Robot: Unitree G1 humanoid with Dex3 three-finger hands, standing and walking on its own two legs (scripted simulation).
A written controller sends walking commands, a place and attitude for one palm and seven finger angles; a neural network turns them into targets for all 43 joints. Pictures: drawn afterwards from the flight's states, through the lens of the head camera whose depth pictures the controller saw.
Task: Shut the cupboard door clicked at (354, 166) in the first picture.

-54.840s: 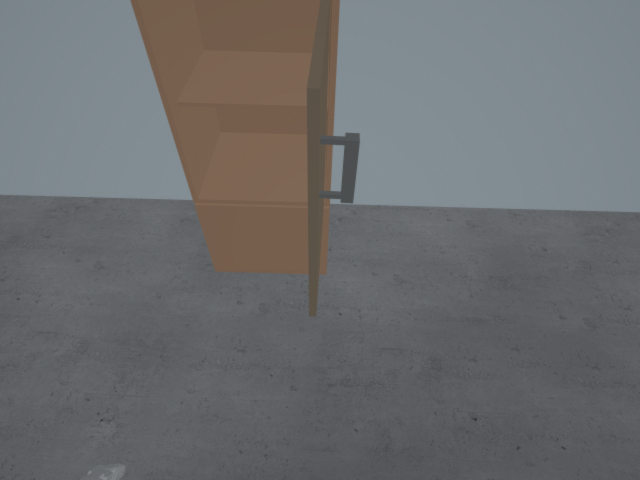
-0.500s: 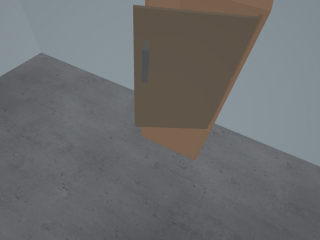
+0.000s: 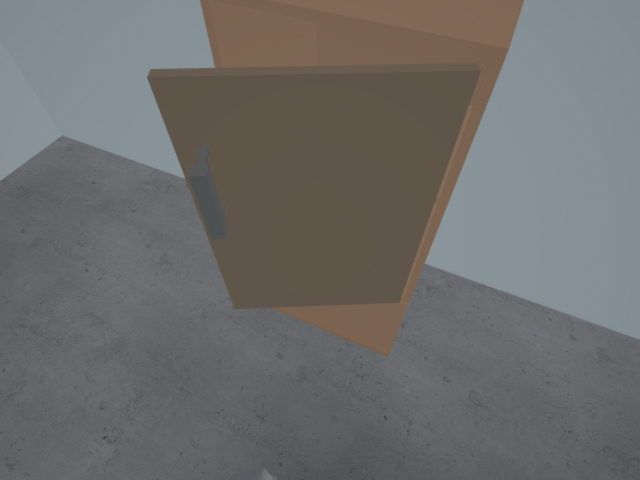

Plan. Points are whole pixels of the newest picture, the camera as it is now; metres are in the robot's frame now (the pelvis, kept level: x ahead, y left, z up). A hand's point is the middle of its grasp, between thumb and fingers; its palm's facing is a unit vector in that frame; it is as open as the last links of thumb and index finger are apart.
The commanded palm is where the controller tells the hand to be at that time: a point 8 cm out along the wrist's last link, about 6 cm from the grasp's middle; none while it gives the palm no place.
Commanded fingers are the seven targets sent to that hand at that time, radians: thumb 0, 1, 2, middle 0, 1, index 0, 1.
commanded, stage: come to a stop and stand still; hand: left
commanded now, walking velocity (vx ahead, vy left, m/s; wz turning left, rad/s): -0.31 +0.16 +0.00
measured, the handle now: (211, 194) +0.49 +0.18 +0.05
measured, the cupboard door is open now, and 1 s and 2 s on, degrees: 27 27 27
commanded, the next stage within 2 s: look again from close up in 1.24 s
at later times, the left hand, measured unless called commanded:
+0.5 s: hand out of the picture +0.07 +0.17 -0.16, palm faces +0.05 -0.96 -0.29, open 7.4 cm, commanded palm none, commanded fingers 0.00 0.90 0.90 -0.20 -0.30 -0.20 -0.30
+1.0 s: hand out of the picture +0.04 +0.24 -0.16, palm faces -0.03 -0.96 -0.26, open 7.4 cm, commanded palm none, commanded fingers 0.00 0.90 0.90 -0.20 -0.30 -0.20 -0.30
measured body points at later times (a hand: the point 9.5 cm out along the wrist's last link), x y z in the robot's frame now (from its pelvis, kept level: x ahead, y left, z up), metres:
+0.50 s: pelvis +0.05 -0.03 +0.00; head +0.09 -0.06 +0.45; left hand +0.07 +0.22 -0.14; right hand +0.16 -0.27 -0.16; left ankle +0.01 +0.09 -0.69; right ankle +0.02 -0.13 -0.74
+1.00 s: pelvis -0.01 +0.04 +0.00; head -0.01 +0.03 +0.45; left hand +0.04 +0.29 -0.14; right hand +0.03 -0.19 -0.15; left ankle +0.00 +0.12 -0.74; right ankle +0.02 -0.13 -0.73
